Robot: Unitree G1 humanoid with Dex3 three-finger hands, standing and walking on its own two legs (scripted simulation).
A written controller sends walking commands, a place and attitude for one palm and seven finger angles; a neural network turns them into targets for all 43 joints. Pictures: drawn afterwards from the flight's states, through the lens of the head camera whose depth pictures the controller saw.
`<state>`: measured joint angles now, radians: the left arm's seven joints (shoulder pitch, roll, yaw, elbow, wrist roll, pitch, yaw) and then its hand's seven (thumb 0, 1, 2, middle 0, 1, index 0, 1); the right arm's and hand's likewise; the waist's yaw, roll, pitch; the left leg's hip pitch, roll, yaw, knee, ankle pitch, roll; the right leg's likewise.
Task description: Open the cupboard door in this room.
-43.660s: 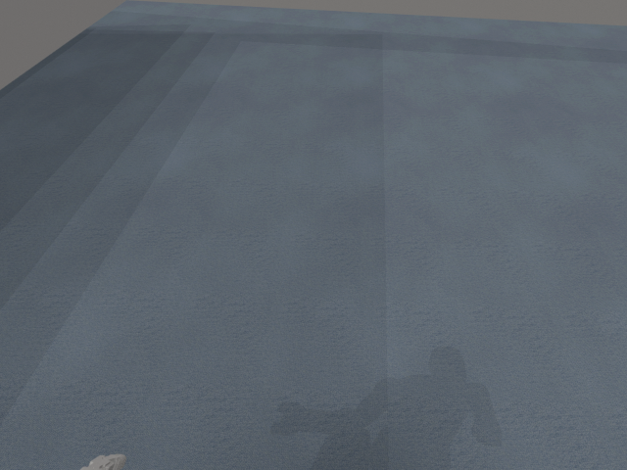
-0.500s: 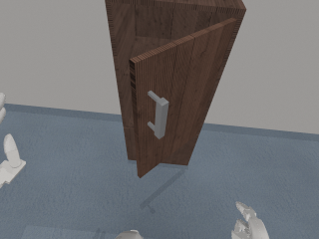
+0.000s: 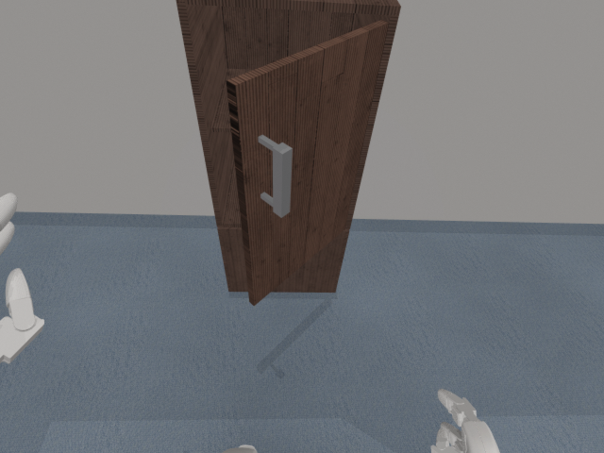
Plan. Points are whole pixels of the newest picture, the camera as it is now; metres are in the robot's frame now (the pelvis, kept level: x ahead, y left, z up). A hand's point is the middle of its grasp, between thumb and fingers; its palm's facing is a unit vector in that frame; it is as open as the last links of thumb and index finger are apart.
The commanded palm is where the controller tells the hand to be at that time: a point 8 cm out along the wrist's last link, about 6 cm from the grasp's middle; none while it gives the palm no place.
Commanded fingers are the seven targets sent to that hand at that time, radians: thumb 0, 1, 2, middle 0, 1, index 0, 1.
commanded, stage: stop stepping back and stand still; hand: left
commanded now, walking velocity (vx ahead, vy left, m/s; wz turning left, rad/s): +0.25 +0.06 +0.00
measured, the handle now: (273, 176) +0.53 +0.09 +0.06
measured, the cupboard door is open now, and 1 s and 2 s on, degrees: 46 46 46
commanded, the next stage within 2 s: let the arm hang, fingers relaxed in 0.44 s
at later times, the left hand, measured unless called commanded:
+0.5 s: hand (22, 349) +0.17 +0.26 +0.16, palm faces +0.44 -0.77 -0.46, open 7.4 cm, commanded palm +0.12 +0.30 +0.18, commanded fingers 0.00 0.90 0.90 -0.20 -0.30 -0.20 -0.30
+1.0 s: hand out of the picture -0.11 +0.18 -0.17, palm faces +0.07 -0.98 -0.18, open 7.1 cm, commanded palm none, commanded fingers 0.00 0.90 0.90 -0.20 -0.30 -0.20 -0.30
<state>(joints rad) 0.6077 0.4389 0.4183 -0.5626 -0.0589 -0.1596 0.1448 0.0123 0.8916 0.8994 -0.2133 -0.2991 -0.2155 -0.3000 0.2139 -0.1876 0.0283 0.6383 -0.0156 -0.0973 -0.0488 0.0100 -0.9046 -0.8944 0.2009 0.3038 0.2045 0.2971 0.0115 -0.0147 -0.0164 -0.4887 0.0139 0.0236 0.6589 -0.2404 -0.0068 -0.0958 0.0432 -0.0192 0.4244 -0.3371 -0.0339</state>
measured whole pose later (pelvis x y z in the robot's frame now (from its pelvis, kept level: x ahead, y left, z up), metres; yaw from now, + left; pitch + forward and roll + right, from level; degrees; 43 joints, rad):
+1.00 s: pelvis -0.05 +0.01 +0.01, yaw +3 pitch -2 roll -1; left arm 0.34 0.19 0.00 1.14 0.02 0.02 0.01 0.00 0.96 0.90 -0.21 -0.30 -0.21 -0.30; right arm 0.23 -0.20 0.00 1.09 -0.02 0.03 -0.03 0.01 -0.91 -0.89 0.20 0.30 0.20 0.30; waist 0.02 -0.01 0.07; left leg -0.27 -0.02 -0.04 0.43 -0.13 0.02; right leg -0.14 0.03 -0.04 0.41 -0.24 -0.02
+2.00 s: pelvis -0.03 +0.01 +0.01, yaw +2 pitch -2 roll +0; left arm 0.31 0.14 0.01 1.17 0.01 -0.01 0.03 0.00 0.91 0.90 -0.20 -0.30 -0.20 -0.30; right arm 0.26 -0.15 -0.01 1.15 -0.02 0.01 -0.04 0.00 -0.91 -0.89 0.19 0.30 0.20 0.30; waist 0.00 0.01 0.05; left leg -0.22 -0.03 -0.02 0.41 -0.15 0.02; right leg -0.10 0.01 -0.02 0.41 -0.27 -0.02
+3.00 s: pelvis -0.05 -0.03 +0.00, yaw -15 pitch -1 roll +2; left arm 0.22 0.20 0.08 0.98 0.03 0.03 0.01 0.00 0.91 0.90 -0.20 -0.30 -0.20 -0.30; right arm 0.15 -0.23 -0.08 0.99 -0.02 0.06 -0.03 0.01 -0.91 -0.89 0.20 0.30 0.20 0.30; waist 0.02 0.03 0.11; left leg -0.46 0.05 0.04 1.04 -0.44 -0.04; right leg -0.27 0.04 0.04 0.58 -0.30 -0.06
